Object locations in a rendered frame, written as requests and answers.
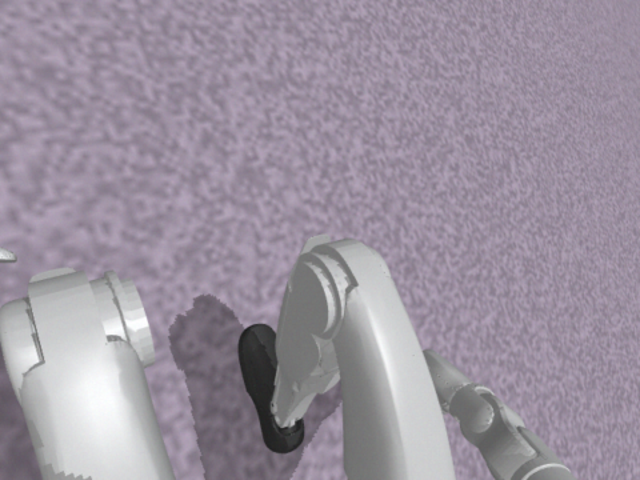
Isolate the right robot foot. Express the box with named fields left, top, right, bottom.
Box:
left=238, top=324, right=304, bottom=453

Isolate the left robot hand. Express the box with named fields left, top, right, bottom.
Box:
left=0, top=247, right=17, bottom=263

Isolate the right robot arm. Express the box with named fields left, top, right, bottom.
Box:
left=449, top=383, right=577, bottom=480

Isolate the right robot hand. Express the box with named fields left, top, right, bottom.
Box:
left=422, top=349, right=474, bottom=414

